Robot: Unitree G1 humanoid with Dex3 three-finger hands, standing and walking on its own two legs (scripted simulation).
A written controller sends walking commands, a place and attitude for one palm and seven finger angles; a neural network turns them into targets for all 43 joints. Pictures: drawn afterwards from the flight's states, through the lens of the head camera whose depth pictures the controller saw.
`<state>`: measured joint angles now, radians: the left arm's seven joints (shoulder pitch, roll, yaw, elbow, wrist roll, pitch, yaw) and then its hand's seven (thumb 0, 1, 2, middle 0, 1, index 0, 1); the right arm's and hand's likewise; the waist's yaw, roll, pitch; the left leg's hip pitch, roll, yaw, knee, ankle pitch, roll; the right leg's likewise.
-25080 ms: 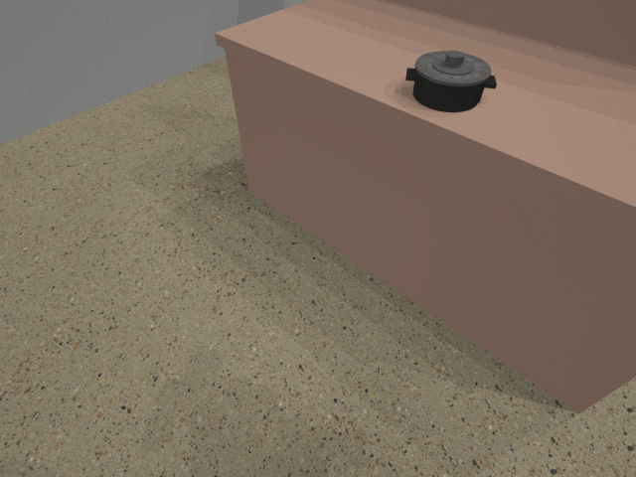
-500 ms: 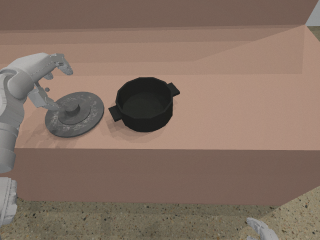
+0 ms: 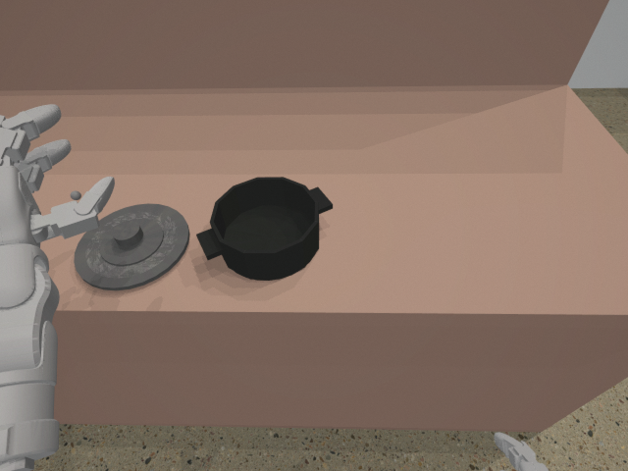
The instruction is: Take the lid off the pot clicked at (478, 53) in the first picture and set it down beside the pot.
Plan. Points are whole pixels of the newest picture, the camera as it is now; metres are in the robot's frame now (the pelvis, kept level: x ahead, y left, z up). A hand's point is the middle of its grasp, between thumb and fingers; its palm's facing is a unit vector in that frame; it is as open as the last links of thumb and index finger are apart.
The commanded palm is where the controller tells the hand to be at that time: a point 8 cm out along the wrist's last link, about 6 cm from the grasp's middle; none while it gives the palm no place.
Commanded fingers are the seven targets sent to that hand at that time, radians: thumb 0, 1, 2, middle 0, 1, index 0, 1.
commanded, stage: draw the hand back to the body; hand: left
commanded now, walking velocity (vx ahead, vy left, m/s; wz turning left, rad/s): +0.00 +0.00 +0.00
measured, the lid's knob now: (128, 233) +0.46 +0.35 +0.01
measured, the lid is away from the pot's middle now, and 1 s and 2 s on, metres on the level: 0.23 0.23 0.23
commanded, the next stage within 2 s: step back with the hand held close in 1.24 s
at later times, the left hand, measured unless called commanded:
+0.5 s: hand (45, 270) +0.25 +0.27 +0.20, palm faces +0.46 -0.85 -0.24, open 7.7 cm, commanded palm +0.20 +0.30 +0.20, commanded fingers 0.00 0.90 0.90 -0.20 -0.30 -0.20 -0.30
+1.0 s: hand (15, 362) +0.17 +0.26 +0.18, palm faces +0.41 -0.85 -0.34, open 7.4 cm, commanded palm +0.11 +0.30 +0.19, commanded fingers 0.00 0.90 0.90 -0.20 -0.30 -0.20 -0.30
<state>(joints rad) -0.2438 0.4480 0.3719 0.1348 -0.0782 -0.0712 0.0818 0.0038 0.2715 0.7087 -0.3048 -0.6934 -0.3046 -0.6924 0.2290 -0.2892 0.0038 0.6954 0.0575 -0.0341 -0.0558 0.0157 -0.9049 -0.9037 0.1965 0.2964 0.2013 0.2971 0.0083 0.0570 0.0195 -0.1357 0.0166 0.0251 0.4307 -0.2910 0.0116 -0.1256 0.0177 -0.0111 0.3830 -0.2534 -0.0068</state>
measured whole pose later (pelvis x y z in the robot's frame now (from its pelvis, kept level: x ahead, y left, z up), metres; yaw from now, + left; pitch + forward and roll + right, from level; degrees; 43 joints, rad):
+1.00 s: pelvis -0.03 +0.01 +0.00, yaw +0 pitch -5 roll -1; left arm 0.41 0.34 0.32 -0.44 -0.10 -0.12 0.08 0.02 0.89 0.89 -0.21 -0.30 -0.21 -0.30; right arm 0.17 -0.23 0.02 0.66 0.02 -0.10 -0.05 0.02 -0.90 -0.90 0.20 0.30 0.20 0.30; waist 0.06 0.06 0.02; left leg -0.08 0.00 0.03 0.42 -0.26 0.03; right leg -0.06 0.00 -0.01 0.35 -0.21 0.01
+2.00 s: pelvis -0.08 +0.03 -0.02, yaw -1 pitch +0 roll -2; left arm 0.58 0.39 0.40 -0.67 -0.05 -0.23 0.11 0.01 0.88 0.89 -0.21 -0.30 -0.21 -0.30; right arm 0.22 -0.19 0.00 0.55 0.03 -0.07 -0.04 0.02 -0.90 -0.90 0.20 0.30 0.20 0.30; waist 0.00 0.01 0.06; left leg -0.37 0.00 0.05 0.67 -0.32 0.05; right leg -0.34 -0.02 -0.04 0.58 -0.23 0.03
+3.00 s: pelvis -0.17 +0.04 -0.01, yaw -1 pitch +1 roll -5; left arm 0.55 0.44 0.44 -0.69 -0.06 -0.30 0.14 0.01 0.88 0.89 -0.21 -0.30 -0.21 -0.30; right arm 0.23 -0.15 -0.03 0.61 -0.01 -0.14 -0.02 0.02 -0.90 -0.90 0.20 0.30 0.20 0.30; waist -0.02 -0.01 0.03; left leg -0.48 0.05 0.02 0.55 -0.09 0.07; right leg -0.36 0.09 0.02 0.86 -0.51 0.00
